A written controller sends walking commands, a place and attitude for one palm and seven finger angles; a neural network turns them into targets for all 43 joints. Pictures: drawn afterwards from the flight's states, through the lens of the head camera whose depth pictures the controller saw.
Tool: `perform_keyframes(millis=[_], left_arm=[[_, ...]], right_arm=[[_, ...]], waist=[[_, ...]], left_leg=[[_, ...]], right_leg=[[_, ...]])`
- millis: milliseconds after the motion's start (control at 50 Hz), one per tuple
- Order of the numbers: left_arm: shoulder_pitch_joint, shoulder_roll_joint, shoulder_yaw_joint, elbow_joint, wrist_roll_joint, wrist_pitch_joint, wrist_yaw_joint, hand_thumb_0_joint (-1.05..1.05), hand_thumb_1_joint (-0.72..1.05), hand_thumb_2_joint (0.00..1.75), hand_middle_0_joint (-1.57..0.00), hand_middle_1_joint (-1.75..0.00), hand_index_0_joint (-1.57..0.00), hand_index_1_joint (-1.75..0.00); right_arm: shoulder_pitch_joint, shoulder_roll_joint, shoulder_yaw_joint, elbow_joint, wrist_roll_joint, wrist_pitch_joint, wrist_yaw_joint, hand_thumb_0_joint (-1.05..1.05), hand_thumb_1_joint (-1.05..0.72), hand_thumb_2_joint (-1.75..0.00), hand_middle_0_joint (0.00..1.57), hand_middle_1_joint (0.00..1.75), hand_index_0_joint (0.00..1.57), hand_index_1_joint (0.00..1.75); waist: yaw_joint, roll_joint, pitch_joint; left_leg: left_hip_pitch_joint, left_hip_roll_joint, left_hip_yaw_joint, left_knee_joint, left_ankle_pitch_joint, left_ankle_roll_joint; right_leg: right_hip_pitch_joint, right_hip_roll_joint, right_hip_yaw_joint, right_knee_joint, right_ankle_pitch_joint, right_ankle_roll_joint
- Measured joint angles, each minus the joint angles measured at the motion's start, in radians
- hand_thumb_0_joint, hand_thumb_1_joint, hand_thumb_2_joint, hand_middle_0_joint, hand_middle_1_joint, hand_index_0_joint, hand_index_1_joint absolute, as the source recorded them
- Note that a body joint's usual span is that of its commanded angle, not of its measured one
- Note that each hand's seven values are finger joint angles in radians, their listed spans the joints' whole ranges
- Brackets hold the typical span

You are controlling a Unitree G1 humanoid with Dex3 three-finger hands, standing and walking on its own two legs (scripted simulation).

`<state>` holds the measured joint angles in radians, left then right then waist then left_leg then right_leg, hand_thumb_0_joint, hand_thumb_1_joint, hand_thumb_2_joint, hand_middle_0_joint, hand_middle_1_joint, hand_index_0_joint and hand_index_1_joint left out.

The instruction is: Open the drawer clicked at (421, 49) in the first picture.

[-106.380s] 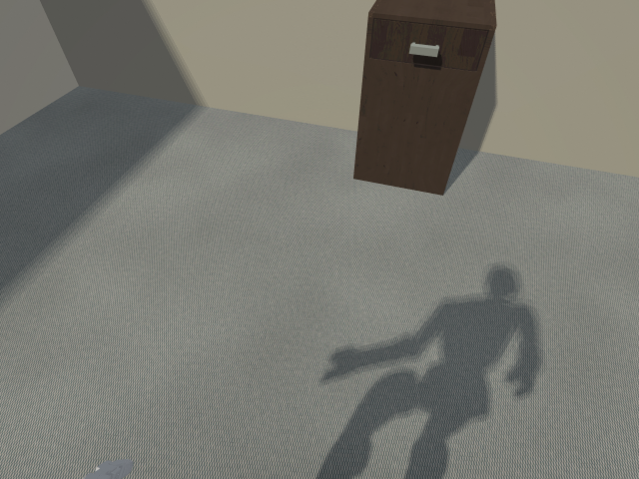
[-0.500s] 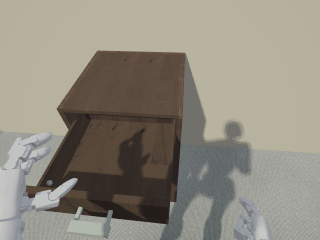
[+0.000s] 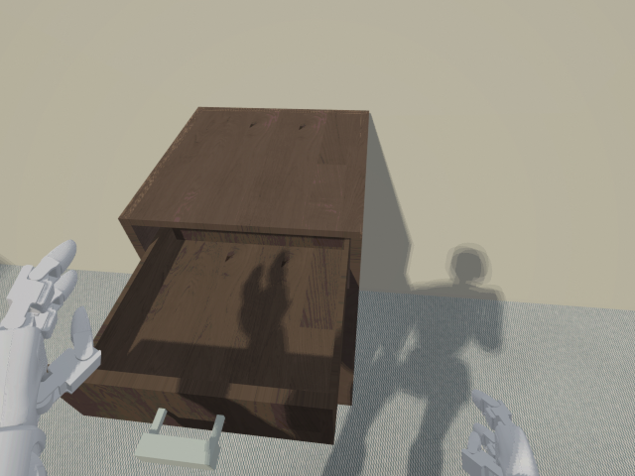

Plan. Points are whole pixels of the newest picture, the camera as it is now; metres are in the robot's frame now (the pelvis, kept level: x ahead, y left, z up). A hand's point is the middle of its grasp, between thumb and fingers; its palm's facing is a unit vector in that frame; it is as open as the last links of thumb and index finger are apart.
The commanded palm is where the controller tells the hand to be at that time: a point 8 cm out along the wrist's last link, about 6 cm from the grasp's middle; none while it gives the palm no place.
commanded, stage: step back with the hand held close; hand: left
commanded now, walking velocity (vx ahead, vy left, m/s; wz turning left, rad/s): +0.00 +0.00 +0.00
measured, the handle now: (184, 434) +0.19 +0.22 -0.09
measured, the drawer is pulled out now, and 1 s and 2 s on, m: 0.30 0.30 0.30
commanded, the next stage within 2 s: stop stepping back and stand still in 1.42 s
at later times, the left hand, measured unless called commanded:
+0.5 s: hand (65, 370) +0.16 +0.26 +0.15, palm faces +0.28 -0.80 -0.54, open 7.4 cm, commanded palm +0.10 +0.30 +0.17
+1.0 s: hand (16, 420) +0.11 +0.27 +0.16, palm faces +0.37 -0.79 -0.48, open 7.4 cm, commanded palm +0.04 +0.30 +0.17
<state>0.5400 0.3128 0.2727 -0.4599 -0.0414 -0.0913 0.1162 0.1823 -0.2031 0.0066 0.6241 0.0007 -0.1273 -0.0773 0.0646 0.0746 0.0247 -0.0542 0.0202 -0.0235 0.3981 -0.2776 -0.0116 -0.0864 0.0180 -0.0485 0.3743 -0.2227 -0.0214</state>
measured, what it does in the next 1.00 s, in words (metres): lifts its right foot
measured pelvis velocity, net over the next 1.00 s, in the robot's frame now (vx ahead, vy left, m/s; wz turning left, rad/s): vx -0.09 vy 0.02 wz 0.01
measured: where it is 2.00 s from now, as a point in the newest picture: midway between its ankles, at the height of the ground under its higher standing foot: outside the picture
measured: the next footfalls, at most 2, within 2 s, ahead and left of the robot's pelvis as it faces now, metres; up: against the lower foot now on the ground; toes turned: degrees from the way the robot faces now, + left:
right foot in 1.14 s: -0.18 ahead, -0.14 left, +0.00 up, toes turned +1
left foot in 1.46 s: -0.16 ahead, +0.09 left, +0.00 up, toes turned +3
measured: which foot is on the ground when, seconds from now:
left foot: down 0.00-1.00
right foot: down 0.00-0.86, up 0.88-1.00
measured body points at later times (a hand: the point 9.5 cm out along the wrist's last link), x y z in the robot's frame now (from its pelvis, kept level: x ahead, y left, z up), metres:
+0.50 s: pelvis -0.03 +0.02 +0.00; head +0.01 +0.03 +0.44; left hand +0.14 +0.30 +0.18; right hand +0.15 -0.22 -0.09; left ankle -0.03 +0.13 -0.74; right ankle -0.01 -0.10 -0.74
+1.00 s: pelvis -0.09 +0.02 -0.01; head -0.05 +0.04 +0.44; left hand +0.09 +0.31 +0.18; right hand +0.08 -0.21 -0.09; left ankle -0.05 +0.12 -0.74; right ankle -0.12 -0.11 -0.71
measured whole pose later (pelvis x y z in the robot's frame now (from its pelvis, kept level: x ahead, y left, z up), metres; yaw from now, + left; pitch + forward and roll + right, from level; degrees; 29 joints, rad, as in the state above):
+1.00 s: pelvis -0.09 +0.02 -0.01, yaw +1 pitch +4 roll -2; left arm 0.63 0.41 0.41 -0.64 -0.02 -0.20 0.18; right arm 0.22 -0.16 -0.01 0.58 0.00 -0.11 -0.07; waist -0.01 -0.02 0.01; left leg -0.39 0.00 -0.04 0.53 -0.21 0.02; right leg -0.40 0.02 -0.02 0.81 -0.41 0.01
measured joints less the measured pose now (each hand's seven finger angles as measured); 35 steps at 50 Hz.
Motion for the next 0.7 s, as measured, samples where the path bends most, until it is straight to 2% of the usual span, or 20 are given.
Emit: perform_keyframes(millis=[100, 200, 340, 420, 560, 700], left_arm=[[-0.012, 0.002, 0.017, 0.001, -0.002, -0.007, 0.000, 0.02, 0.88, 0.89, -0.21, -0.31, -0.21, -0.31], [-0.008, 0.021, 0.076, -0.023, 0.008, -0.063, 0.002, 0.02, 0.89, 0.89, -0.21, -0.30, -0.21, -0.31], [0.081, 0.048, 0.057, -0.097, 0.018, -0.082, -0.002, 0.02, 0.89, 0.90, -0.21, -0.30, -0.21, -0.30], [0.121, 0.084, 0.073, -0.134, 0.018, -0.085, 0.002, 0.02, 0.89, 0.90, -0.21, -0.30, -0.21, -0.30], [0.118, 0.109, 0.122, -0.162, 0.015, -0.095, 0.021, 0.02, 0.89, 0.90, -0.21, -0.30, -0.21, -0.30], [0.094, 0.058, 0.103, -0.155, 0.021, -0.103, 0.034, 0.02, 0.89, 0.90, -0.21, -0.30, -0.21, -0.30]], right_arm=[[0.002, -0.004, 0.002, -0.006, 0.005, 0.008, 0.002, 0.02, -0.91, -0.90, 0.20, 0.30, 0.20, 0.30], [-0.026, -0.008, 0.004, -0.039, 0.006, 0.054, 0.015, 0.02, -0.91, -0.90, 0.20, 0.30, 0.20, 0.30], [-0.038, -0.021, -0.026, -0.062, 0.010, 0.091, 0.019, 0.02, -0.91, -0.90, 0.21, 0.30, 0.20, 0.30], [-0.029, -0.013, -0.040, -0.071, 0.014, 0.101, 0.014, 0.02, -0.91, -0.90, 0.20, 0.30, 0.20, 0.30], [-0.027, 0.013, -0.034, -0.081, 0.010, 0.088, 0.011, 0.02, -0.91, -0.90, 0.20, 0.30, 0.20, 0.30], [-0.025, 0.023, -0.011, -0.087, 0.007, 0.057, 0.016, 0.02, -0.91, -0.90, 0.21, 0.30, 0.20, 0.30]], waist=[[-0.003, 0.005, 0.000], [-0.030, -0.010, 0.021], [-0.059, -0.041, 0.044], [-0.070, -0.063, 0.039], [-0.063, -0.096, 0.029], [-0.048, -0.081, 0.019]], left_leg=[[-0.008, -0.001, 0.001, 0.005, 0.001, 0.003], [-0.084, -0.001, 0.002, 0.023, 0.013, 0.006], [-0.159, -0.022, 0.020, 0.035, 0.031, 0.022], [-0.186, -0.035, 0.022, 0.055, 0.030, 0.030], [-0.219, -0.053, 0.026, 0.093, 0.032, 0.036], [-0.277, -0.037, 0.011, 0.166, 0.021, 0.028]], right_leg=[[-0.004, -0.001, 0.000, -0.003, 0.005, 0.003], [-0.070, -0.001, 0.002, -0.009, 0.031, 0.006], [-0.158, -0.022, 0.020, 0.021, 0.044, 0.024], [-0.189, -0.035, 0.022, 0.054, 0.036, 0.032], [-0.236, -0.054, 0.027, 0.124, 0.021, 0.036], [-0.275, -0.039, 0.011, 0.162, 0.024, 0.025]])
